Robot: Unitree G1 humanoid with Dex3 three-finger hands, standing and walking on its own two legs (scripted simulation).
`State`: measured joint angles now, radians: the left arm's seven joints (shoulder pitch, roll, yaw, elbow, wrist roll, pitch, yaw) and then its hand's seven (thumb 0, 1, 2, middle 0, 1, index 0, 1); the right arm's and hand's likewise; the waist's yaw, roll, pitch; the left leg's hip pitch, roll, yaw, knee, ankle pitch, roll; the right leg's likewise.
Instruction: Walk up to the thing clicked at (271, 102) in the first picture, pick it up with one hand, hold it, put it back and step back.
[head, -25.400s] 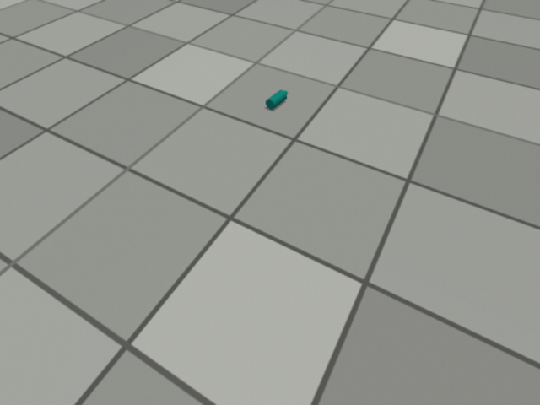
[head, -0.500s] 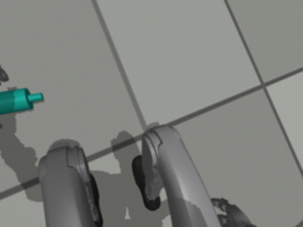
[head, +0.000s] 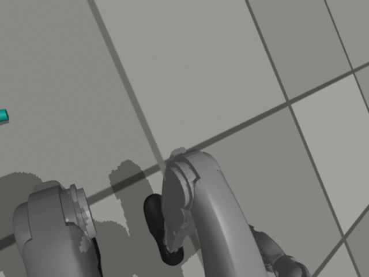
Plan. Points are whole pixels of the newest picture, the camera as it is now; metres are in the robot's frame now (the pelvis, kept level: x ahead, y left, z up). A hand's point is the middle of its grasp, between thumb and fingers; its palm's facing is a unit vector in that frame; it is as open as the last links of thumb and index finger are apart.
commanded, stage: rest palm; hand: left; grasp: from above
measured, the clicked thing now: out of the picture +0.45 +0.35 -0.27
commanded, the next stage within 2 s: close in 1.02 s
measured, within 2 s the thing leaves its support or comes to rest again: neither
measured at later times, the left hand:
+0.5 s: hand out of the picture +0.42 +0.35 -0.23, palm faces -0.49 -0.16 -0.86, open 14.0 cm
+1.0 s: hand out of the picture +0.42 +0.37 -0.25, palm faces -0.49 -0.13 -0.86, open 13.9 cm
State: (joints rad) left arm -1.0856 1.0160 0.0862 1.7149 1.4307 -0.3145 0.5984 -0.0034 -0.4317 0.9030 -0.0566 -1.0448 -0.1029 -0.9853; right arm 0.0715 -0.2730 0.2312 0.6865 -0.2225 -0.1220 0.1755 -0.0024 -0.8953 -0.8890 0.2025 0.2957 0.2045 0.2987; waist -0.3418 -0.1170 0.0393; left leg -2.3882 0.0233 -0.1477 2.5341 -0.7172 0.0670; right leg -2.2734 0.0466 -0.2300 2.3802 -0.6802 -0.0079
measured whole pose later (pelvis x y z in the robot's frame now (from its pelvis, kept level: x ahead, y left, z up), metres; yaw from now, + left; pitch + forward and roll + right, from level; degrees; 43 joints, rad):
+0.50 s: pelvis -0.01 +0.00 +0.00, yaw -2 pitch +27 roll -15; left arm -0.99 1.11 0.13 1.61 1.33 -0.43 0.48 0.00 -0.46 0.91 -0.06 -1.05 -0.09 -1.00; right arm 0.11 -0.34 0.29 0.65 -0.23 -0.10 0.17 0.00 -0.90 -0.90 0.20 0.30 0.20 0.30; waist -0.32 -0.16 0.16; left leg -2.34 0.03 -0.20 2.54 -0.72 0.05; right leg -2.23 0.07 -0.27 2.36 -0.65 -0.02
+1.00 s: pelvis -0.01 +0.00 +0.00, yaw -2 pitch +28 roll -15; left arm -1.03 1.12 0.13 1.69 1.32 -0.27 0.52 0.00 -0.47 0.95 -0.07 -1.05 -0.09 -1.02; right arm 0.08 -0.33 0.31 0.62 -0.22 -0.21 0.22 0.00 -0.90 -0.90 0.20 0.30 0.20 0.30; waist -0.35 -0.16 0.16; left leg -2.36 0.03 -0.20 2.56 -0.72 0.06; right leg -2.24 0.06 -0.27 2.37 -0.65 -0.01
